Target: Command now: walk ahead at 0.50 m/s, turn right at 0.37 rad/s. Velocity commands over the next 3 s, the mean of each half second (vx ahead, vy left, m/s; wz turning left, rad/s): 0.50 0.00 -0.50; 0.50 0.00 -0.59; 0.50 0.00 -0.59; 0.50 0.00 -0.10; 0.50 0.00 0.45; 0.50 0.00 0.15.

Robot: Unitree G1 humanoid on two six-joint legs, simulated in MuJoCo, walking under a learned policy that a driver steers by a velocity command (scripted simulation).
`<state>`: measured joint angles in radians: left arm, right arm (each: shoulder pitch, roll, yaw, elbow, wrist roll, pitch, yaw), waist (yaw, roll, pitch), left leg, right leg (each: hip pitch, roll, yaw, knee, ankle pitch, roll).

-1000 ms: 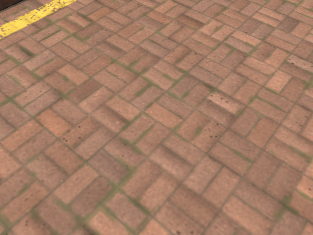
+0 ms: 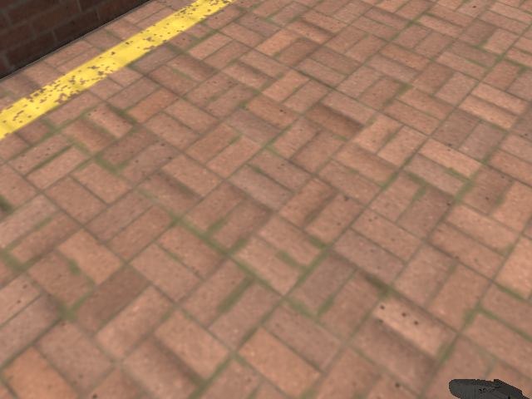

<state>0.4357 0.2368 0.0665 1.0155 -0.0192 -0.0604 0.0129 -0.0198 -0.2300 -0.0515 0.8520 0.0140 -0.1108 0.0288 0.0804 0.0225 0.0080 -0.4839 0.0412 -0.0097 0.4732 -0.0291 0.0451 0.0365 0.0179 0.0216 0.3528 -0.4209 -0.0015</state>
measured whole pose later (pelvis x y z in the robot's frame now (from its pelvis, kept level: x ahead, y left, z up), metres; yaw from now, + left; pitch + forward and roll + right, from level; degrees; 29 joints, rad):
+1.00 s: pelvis +0.51 -0.13 +0.01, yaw -34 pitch +3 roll +0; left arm 0.37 0.27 0.09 0.79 -0.02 -0.05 0.02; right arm -0.02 -0.27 -0.05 0.76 0.01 -0.12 0.02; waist 0.09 0.04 0.01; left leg -0.54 0.01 -0.07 0.48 0.01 -0.02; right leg -0.07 0.10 0.19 0.42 -0.38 -0.07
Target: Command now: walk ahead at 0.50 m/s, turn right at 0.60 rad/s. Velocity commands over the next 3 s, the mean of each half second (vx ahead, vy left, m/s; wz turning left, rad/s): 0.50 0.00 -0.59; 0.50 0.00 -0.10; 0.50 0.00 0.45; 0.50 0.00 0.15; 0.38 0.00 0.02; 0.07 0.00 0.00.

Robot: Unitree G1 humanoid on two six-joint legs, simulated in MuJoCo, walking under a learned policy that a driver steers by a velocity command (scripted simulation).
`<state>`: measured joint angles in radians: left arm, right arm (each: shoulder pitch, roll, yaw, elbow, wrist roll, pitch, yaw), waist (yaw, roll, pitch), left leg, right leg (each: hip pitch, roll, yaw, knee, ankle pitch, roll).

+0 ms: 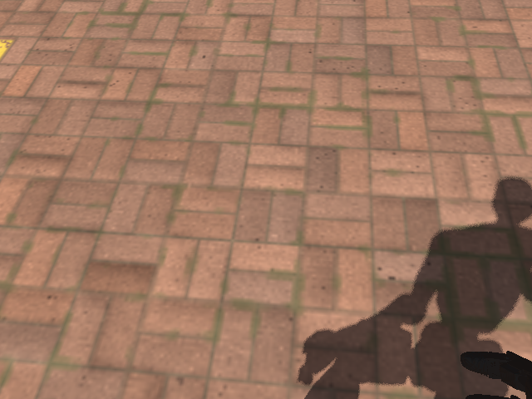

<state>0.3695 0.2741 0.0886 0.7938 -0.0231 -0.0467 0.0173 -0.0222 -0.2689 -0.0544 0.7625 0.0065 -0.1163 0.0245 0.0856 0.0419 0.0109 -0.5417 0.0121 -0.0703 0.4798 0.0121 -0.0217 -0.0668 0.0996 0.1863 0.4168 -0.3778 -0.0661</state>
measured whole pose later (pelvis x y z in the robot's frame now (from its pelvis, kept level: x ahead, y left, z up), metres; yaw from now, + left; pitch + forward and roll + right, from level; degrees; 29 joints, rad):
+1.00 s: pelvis +0.52 -0.12 +0.00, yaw -18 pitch +2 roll -2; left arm 0.31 0.28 0.06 0.79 0.00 -0.08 0.00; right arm 0.11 -0.27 -0.04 0.80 0.02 -0.06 0.05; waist 0.05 0.05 0.01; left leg -0.66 0.09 -0.01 0.62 0.08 0.01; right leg 0.05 0.06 -0.08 0.21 -0.30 -0.04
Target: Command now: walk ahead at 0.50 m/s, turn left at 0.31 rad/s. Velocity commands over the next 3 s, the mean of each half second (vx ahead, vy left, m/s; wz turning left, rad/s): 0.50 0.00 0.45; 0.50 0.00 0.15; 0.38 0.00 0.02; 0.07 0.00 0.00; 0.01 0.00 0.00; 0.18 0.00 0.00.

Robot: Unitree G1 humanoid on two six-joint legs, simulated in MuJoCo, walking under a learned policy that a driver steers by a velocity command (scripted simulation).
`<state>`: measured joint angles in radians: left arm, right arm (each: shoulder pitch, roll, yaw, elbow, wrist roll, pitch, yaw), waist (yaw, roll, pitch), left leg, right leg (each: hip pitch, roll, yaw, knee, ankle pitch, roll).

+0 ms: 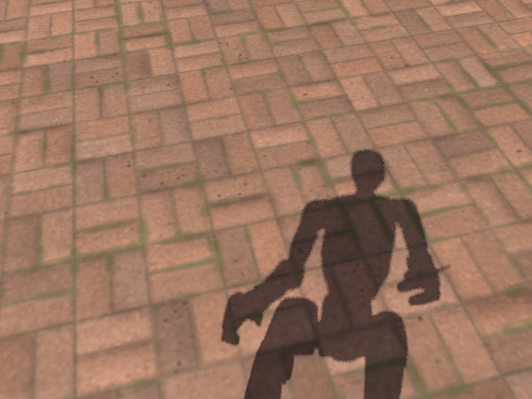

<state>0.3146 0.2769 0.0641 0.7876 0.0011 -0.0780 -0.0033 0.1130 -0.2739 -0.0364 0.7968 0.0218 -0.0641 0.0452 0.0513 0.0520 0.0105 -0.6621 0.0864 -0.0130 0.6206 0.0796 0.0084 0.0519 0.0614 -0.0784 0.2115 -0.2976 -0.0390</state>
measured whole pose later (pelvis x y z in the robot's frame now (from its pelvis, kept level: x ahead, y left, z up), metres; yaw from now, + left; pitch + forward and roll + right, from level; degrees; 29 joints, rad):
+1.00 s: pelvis +0.57 +0.11 +0.00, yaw +19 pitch +3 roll -2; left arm 0.39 0.28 0.05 0.85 -0.02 -0.07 -0.01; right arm 0.08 -0.27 -0.03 0.66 0.01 -0.07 0.03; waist 0.10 0.04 0.02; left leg -0.61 0.07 -0.03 0.58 0.00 0.00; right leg -0.02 0.04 -0.01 0.26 -0.29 -0.02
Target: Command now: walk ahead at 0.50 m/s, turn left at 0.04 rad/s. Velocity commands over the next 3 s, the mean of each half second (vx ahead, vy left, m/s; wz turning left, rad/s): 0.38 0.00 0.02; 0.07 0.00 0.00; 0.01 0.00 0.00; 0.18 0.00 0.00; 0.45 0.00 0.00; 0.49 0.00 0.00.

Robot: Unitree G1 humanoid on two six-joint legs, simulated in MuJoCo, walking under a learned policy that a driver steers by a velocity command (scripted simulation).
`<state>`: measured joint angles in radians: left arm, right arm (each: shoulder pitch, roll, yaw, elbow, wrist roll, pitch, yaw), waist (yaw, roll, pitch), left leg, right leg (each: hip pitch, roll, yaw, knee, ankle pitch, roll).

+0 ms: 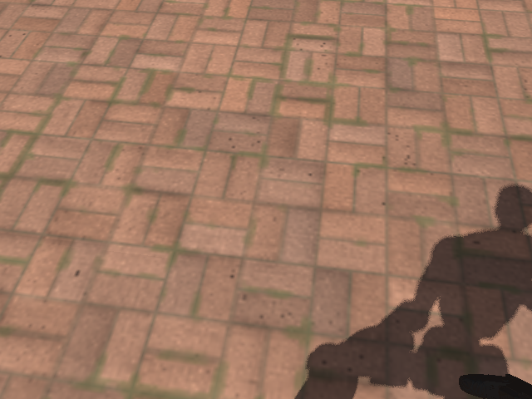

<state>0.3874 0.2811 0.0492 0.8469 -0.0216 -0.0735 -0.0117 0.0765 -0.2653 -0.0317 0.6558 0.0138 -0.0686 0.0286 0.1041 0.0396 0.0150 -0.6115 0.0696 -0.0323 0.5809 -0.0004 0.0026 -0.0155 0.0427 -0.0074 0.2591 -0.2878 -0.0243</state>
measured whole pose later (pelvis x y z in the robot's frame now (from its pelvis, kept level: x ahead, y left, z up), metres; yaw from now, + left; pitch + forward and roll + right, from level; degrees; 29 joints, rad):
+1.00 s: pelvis +0.33 +0.03 -0.01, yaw +0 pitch -1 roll +0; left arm 0.13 0.22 0.03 0.93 0.01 0.00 0.02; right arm 0.27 -0.23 -0.03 0.94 -0.01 -0.01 -0.03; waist 0.00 -0.01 0.02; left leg -0.19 0.03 -0.01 0.53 -0.33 -0.02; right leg -0.31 0.00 0.00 0.50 -0.17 0.00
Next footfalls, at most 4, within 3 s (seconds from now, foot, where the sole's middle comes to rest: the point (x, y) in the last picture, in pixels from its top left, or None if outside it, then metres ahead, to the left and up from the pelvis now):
0.08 left None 0.22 0.13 -0.78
0.54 right None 0.43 -0.09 -0.78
0.80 left None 0.35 0.16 -0.78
2.36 left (259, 271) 0.81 0.15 -0.78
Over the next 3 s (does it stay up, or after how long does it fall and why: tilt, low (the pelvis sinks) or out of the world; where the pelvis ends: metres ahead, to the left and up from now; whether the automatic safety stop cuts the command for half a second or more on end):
stays up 0.99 0.01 -0.02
